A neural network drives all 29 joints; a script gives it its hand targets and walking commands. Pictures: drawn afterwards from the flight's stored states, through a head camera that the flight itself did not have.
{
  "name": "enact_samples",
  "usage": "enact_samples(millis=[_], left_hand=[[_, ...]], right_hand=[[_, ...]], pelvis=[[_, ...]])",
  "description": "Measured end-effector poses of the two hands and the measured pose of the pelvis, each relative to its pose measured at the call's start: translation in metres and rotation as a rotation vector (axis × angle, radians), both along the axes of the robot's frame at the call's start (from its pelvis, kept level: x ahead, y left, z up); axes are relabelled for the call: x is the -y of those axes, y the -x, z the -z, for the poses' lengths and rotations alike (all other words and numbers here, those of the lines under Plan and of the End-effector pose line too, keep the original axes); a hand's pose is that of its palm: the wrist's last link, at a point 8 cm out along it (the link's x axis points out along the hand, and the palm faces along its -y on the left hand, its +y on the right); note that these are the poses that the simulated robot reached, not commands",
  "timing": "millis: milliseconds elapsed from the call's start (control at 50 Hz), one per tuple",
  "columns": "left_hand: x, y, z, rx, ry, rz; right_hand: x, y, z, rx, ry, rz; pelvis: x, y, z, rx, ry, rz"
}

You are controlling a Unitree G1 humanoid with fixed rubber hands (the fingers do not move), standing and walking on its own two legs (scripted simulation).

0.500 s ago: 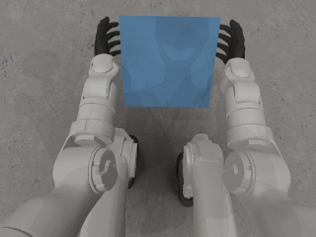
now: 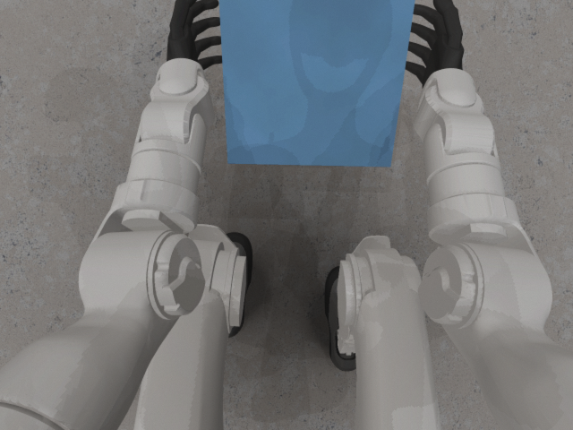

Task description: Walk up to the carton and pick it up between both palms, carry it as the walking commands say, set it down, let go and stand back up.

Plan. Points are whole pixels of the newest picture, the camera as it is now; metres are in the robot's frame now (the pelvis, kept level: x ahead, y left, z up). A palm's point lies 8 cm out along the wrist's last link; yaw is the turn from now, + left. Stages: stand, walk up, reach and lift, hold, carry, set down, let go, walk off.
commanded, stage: set down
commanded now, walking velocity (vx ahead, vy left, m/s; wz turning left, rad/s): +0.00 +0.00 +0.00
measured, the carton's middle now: (308, 77) +0.54 +0.00 -0.24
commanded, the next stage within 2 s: none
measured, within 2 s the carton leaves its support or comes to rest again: rests again in 1.82 s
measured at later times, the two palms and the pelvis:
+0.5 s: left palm (188, 49) +0.53 +0.15 -0.13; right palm (438, 60) +0.54 -0.15 -0.13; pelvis +0.00 +0.00 +0.00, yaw +0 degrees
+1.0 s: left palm (188, 44) +0.54 +0.16 -0.14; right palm (437, 55) +0.55 -0.15 -0.14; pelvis +0.01 +0.00 +0.00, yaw +0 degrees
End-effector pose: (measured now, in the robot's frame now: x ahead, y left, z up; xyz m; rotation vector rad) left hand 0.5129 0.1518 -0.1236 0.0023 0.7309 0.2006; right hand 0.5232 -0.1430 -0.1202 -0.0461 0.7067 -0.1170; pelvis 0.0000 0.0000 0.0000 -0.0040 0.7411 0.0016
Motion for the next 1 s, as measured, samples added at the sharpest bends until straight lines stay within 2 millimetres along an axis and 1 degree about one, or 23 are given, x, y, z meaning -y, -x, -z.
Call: enact_samples(millis=[240,560,740,1000], left_hand=[[0.000,-0.007,0.003,0.005,-0.003,0.021],[-0.003,-0.022,0.012,0.017,0.013,0.045],[-0.003,-0.025,0.014,0.026,0.019,0.050],[-0.004,-0.028,0.018,0.039,0.022,0.058]], right_hand=[[0.003,-0.005,0.006,0.016,-0.027,0.002],[0.003,-0.019,0.014,0.035,-0.030,-0.003],[0.002,-0.022,0.017,0.043,-0.027,-0.008],[0.004,-0.026,0.019,0.049,-0.026,-0.029]], pelvis=[[0.004,0.003,0.004,-0.006,-0.010,0.011],[0.004,-0.006,0.003,-0.059,-0.014,0.012],[0.002,-0.010,0.003,-0.074,-0.012,0.012],[0.003,-0.008,0.005,-0.063,-0.012,0.013]])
